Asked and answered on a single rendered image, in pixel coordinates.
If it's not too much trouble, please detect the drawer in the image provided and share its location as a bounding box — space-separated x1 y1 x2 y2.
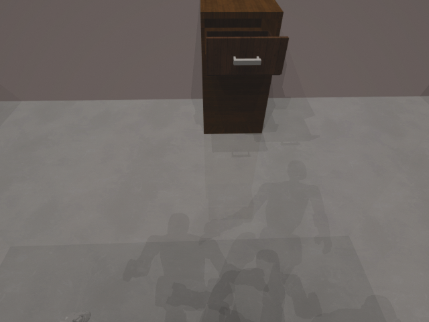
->
205 31 289 76

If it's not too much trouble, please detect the cabinet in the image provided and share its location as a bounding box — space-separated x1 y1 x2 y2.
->
200 0 284 134

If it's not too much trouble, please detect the handle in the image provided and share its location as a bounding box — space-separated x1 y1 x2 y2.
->
233 56 261 65

